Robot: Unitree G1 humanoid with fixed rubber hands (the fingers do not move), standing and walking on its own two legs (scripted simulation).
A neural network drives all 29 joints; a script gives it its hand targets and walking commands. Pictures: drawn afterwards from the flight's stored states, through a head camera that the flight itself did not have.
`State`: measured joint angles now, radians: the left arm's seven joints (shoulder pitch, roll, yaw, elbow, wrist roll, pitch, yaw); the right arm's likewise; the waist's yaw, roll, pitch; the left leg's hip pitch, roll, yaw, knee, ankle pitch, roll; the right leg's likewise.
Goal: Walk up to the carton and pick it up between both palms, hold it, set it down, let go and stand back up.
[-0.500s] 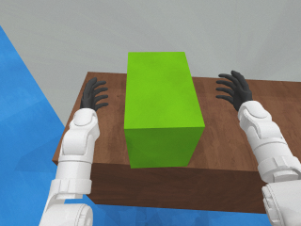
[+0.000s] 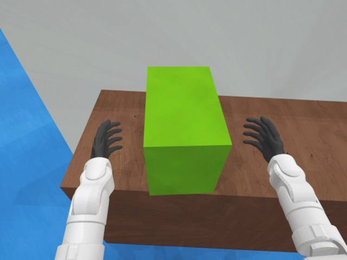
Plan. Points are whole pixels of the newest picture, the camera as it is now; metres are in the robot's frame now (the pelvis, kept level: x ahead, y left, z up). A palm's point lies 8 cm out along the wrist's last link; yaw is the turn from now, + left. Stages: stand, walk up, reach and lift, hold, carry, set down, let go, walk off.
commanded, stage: set down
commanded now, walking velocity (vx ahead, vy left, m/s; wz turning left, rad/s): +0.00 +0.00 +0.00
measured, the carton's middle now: (180, 129) +0.46 +0.01 +0.00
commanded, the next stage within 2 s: none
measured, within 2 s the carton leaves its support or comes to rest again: neither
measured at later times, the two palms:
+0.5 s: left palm (105, 188) +0.25 +0.17 +0.03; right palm (277, 192) +0.27 -0.22 +0.03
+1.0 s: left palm (98, 216) +0.20 +0.19 -0.02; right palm (273, 230) +0.20 -0.21 -0.02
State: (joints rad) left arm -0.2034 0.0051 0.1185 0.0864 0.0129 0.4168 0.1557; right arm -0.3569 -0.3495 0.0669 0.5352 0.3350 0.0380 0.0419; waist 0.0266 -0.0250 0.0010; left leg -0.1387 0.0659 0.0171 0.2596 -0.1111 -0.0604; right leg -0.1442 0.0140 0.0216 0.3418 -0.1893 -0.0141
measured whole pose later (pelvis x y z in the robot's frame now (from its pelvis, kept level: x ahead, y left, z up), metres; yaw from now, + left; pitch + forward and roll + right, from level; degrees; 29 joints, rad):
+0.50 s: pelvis +0.01 +0.00 +0.00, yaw -1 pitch -3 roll +1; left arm 0.11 -0.04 0.04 0.07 0.05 0.12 0.18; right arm 0.02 -0.31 0.06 0.40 0.29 -0.18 0.07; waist 0.04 -0.03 0.04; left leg -0.07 0.07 0.03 0.26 -0.13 -0.07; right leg -0.08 0.02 0.04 0.34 -0.21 -0.02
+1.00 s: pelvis +0.01 +0.01 +0.00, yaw -3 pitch -5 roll +1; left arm 0.25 0.04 -0.03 0.25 0.02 -0.01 0.15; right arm 0.21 -0.24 0.05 0.45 0.18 -0.26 0.05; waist 0.03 -0.02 0.06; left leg -0.02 0.06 0.07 0.28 -0.16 -0.05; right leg -0.04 0.01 0.07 0.35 -0.21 0.00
